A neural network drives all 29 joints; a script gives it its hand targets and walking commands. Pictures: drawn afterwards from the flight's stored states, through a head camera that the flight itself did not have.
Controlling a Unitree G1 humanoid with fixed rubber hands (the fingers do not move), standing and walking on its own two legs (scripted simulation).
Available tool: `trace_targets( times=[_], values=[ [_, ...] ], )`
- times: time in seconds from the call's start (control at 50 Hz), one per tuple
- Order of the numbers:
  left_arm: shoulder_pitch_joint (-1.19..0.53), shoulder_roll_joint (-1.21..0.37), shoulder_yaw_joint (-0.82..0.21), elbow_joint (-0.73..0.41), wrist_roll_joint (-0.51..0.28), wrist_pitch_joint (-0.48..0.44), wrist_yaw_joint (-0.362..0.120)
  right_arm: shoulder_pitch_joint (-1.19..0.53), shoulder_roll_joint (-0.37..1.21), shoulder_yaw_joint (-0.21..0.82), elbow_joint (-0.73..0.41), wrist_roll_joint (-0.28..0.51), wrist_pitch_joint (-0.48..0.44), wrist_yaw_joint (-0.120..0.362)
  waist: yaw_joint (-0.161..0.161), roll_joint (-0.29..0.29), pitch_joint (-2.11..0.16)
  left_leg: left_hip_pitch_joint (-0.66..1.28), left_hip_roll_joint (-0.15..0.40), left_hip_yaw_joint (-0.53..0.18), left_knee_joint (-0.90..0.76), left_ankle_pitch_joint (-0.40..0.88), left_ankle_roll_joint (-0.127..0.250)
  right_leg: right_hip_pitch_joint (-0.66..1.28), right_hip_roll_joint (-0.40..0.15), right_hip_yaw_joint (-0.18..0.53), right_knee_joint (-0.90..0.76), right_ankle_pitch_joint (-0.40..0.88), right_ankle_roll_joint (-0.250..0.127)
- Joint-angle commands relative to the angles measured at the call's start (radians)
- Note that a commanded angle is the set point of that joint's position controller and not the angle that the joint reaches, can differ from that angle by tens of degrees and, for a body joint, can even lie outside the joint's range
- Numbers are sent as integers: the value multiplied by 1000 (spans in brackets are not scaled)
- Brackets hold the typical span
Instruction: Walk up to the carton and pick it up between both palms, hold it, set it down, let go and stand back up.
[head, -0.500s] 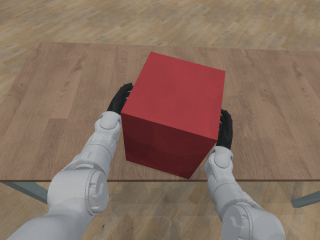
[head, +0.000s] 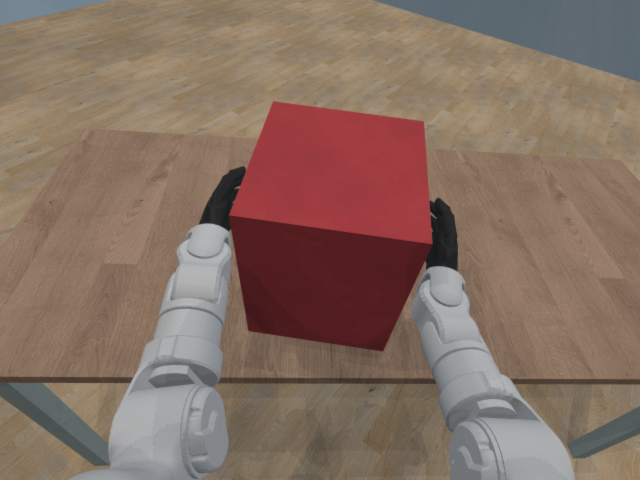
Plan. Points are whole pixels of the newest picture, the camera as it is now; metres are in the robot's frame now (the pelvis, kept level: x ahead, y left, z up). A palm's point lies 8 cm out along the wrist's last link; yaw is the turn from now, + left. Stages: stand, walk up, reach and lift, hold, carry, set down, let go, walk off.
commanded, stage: reach and lift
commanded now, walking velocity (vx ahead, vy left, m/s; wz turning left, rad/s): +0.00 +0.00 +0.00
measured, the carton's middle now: (330, 232) +0.42 -0.03 +0.09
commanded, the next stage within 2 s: hold in 1.82 s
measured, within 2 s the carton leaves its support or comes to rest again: neither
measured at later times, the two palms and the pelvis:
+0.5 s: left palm (198, 232) +0.37 +0.13 +0.14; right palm (441, 249) +0.35 -0.16 +0.13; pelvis -0.01 +0.00 +0.00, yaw +1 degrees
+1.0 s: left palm (194, 234) +0.35 +0.14 +0.15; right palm (444, 242) +0.35 -0.16 +0.14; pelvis -0.01 -0.01 +0.00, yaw +2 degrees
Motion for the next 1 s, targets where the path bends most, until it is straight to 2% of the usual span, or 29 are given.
trace_targets(
  times=[0.0,0.02,0.06,0.08,0.1,0.12,0.14,0.16,0.22,0.26,0.28,0.36,0.42,0.5,0.54,0.56,0.58,0.6,0.62,0.64,0.68,0.7,0.76,0.78,0.8,0.84,0.92,0.96,0.98],
  values=[
    [-499,-635,-353,-157,-41,-7,-140,-758,483,355,-323,-13,-50,137,-9,122,-475,140,-73,61,34,411,-28,196,78,-24,64,273,0],
    [-501,-641,-373,-175,-43,1,-139,-730,485,355,-305,-15,-42,141,-18,143,-484,134,-75,57,33,383,-30,209,71,-18,67,273,-3],
    [-489,-645,-390,-220,-48,33,-129,-744,476,395,-333,0,-13,152,2,138,-466,143,-68,55,35,400,-28,195,77,-23,72,250,-2],
    [-485,-653,-399,-233,-52,50,-130,-745,461,390,-342,8,-3,155,-13,140,-443,155,-64,53,30,376,-26,183,78,-26,67,214,-4],
    [-480,-658,-387,-219,-44,61,-126,-770,449,380,-343,0,3,164,0,126,-422,141,-63,48,15,327,-25,154,82,-34,59,148,0],
    [-464,-658,-398,-240,-58,76,-126,-781,462,401,-388,8,9,163,9,111,-436,133,-67,53,16,320,-15,180,80,-34,64,175,2],
    [-527,-656,-408,-259,-70,73,-122,-772,464,390,-368,-1,22,167,-13,110,-416,133,-66,49,7,290,-16,163,79,-38,64,144,3],
    [-499,-656,-398,-267,-68,92,-118,-766,467,404,-371,8,29,170,8,113,-427,120,-74,59,5,275,-9,190,75,-33,71,168,5],
    [-427,-657,-420,-287,-66,129,-109,-765,463,437,-406,43,58,173,20,107,-415,139,-71,53,11,300,-11,191,76,-34,71,174,1],
    [-467,-643,-415,-321,-70,142,-112,-748,455,415,-385,32,81,175,-4,97,-386,144,-75,52,-2,263,-11,192,79,-43,73,149,10],
    [-457,-638,-397,-324,-65,147,-121,-750,460,424,-425,29,89,172,3,72,-402,121,-81,54,-4,233,1,213,73,-33,72,168,17],
    [-466,-661,-457,-436,-92,185,-112,-737,460,452,-478,66,112,169,-19,103,-427,166,-82,46,8,290,-10,213,79,-51,80,186,13],
    [-456,-629,-418,-441,-67,216,-118,-751,457,459,-476,69,138,168,7,68,-350,134,-89,51,-8,213,3,216,71,-45,73,129,19],
    [-393,-631,-427,-497,-59,268,-129,-689,435,466,-506,88,175,164,-14,65,-330,164,-87,46,-3,265,-1,239,77,-45,76,168,13],
    [-362,-633,-451,-537,-61,291,-137,-688,426,494,-553,98,182,155,-15,81,-348,177,-93,49,-2,272,-3,258,75,-38,78,200,20],
    [-357,-618,-438,-508,-47,303,-138,-682,412,475,-524,97,193,157,-14,92,-289,159,-91,48,-15,228,-5,240,73,-43,68,143,15],
    [-373,-629,-467,-566,-67,305,-134,-712,426,497,-595,113,187,156,-22,79,-347,171,-94,41,-2,259,0,254,74,-44,81,180,19],
    [-416,-612,-470,-616,-74,299,-133,-717,431,512,-596,116,189,156,-13,99,-357,176,-96,47,-1,259,-3,247,71,-44,80,163,22],
    [-421,-626,-489,-628,-79,309,-127,-680,428,510,-573,125,203,160,-26,115,-350,189,-91,39,4,281,-11,226,76,-48,85,162,18],
    [-404,-614,-479,-621,-71,312,-127,-716,437,504,-614,124,202,157,-7,93,-340,163,-94,44,4,250,-3,240,73,-41,84,159,16],
    [-375,-634,-504,-627,-83,333,-117,-712,432,525,-630,139,217,160,-7,88,-341,180,-90,41,6,286,-8,233,80,-44,85,155,11],
    [-376,-625,-501,-652,-73,341,-115,-661,416,516,-575,128,231,163,-19,111,-304,187,-82,35,1,299,-18,228,81,-48,85,130,11],
    [-387,-632,-514,-641,-78,360,-108,-724,416,511,-628,141,228,167,-10,107,-305,164,-85,41,-2,252,-6,226,76,-48,83,103,10],
    [-382,-645,-538,-668,-107,360,-103,-760,423,535,-689,156,219,167,-16,93,-378,183,-87,34,11,299,-7,232,82,-53,88,136,14],
    [-343,-635,-507,-628,-83,369,-105,-723,412,527,-651,144,238,165,-10,79,-331,181,-85,40,2,296,-4,238,81,-48,88,156,15],
    [-392,-623,-510,-675,-90,366,-100,-721,422,545,-637,154,248,168,-10,81,-336,174,-85,31,2,287,-4,238,81,-45,90,146,20],
    [-368,-623,-516,-687,-98,385,-100,-718,421,558,-675,174,260,165,-9,83,-368,174,-90,32,12,322,-4,259,83,-38,102,206,20],
    [-386,-600,-504,-709,-83,386,-98,-708,424,564,-665,173,269,161,-2,75,-361,175,-91,38,7,312,1,280,77,-34,105,233,26],
    [-393,-591,-490,-671,-76,387,-103,-725,432,554,-645,164,273,161,-8,62,-343,150,-92,36,-3,247,5,270,72,-32,96,187,21]
  ],
)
